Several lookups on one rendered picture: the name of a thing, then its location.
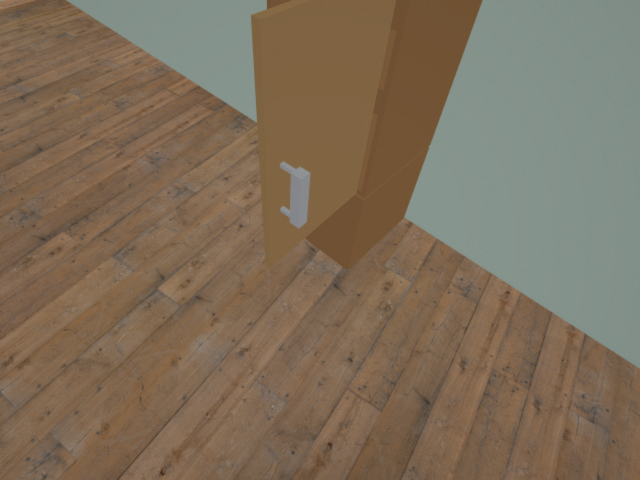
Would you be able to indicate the handle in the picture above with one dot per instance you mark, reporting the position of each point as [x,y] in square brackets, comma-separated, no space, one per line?
[299,195]

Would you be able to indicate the cupboard door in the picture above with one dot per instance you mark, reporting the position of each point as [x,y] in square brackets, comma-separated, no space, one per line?
[317,67]

